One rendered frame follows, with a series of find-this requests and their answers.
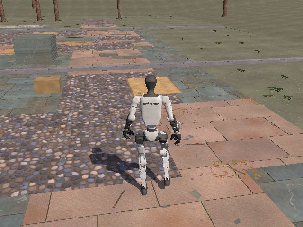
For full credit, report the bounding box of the robot right upper arm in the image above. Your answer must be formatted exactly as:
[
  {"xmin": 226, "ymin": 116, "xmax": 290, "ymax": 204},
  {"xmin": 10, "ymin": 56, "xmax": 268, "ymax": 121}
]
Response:
[{"xmin": 161, "ymin": 95, "xmax": 174, "ymax": 122}]

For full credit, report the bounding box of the right robot shin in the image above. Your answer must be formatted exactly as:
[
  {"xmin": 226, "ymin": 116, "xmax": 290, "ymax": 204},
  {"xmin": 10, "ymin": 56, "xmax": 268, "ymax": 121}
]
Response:
[{"xmin": 162, "ymin": 148, "xmax": 169, "ymax": 180}]

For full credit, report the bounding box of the robot left upper arm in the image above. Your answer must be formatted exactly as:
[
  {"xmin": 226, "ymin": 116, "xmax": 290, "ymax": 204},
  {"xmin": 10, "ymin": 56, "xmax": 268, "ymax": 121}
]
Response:
[{"xmin": 128, "ymin": 96, "xmax": 141, "ymax": 122}]

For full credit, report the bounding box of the right robot hand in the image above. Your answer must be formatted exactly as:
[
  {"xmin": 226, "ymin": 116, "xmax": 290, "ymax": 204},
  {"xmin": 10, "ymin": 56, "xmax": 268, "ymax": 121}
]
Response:
[{"xmin": 170, "ymin": 134, "xmax": 181, "ymax": 145}]

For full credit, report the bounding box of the robot right forearm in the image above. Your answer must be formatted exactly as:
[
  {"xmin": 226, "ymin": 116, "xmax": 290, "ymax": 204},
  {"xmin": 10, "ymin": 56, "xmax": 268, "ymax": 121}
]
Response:
[{"xmin": 170, "ymin": 114, "xmax": 180, "ymax": 135}]

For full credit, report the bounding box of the robot left forearm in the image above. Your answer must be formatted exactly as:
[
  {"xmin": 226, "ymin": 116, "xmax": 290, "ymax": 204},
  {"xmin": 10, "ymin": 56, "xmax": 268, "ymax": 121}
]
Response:
[{"xmin": 124, "ymin": 114, "xmax": 133, "ymax": 131}]

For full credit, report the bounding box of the left robot hand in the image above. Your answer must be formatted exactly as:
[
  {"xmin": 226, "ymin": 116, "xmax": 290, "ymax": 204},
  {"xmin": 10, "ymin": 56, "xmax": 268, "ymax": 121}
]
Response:
[{"xmin": 123, "ymin": 130, "xmax": 134, "ymax": 139}]

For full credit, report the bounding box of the robot right thigh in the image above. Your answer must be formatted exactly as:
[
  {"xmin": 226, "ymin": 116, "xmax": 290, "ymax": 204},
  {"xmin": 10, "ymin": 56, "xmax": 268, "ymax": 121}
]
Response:
[{"xmin": 158, "ymin": 131, "xmax": 168, "ymax": 156}]

